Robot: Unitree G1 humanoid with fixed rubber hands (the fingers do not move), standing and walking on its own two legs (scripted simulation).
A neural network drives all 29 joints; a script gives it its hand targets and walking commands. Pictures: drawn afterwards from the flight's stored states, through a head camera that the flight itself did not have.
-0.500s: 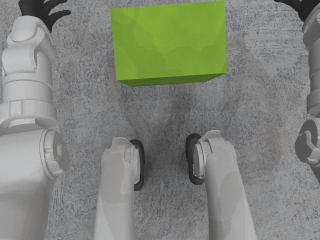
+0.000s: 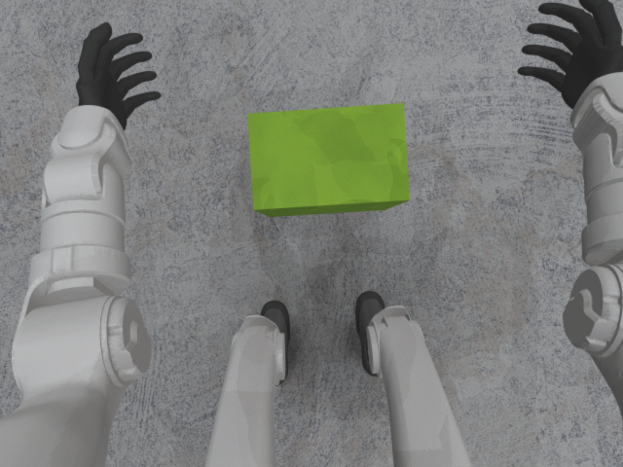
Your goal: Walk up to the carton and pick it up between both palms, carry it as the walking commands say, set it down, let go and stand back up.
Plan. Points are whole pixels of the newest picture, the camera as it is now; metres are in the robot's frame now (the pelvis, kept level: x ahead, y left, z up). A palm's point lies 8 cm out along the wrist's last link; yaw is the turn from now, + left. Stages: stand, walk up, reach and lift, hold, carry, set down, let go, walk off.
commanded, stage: set down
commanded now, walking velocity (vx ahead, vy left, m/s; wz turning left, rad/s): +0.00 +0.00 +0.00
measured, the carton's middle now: (326, 168) +0.51 -0.03 -0.51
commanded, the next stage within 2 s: let go in 0.14 s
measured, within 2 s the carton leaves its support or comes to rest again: neither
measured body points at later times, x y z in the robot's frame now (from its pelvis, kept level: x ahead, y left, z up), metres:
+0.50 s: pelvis +0.04 +0.00 +0.07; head +0.29 -0.01 +0.44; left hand +0.44 +0.23 -0.04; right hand +0.43 -0.28 -0.04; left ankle +0.07 +0.13 -0.60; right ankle +0.08 -0.12 -0.60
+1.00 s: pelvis +0.08 +0.00 +0.14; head +0.15 +0.00 +0.59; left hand +0.27 +0.23 +0.06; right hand +0.28 -0.24 +0.06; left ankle +0.07 +0.13 -0.60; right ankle +0.08 -0.12 -0.60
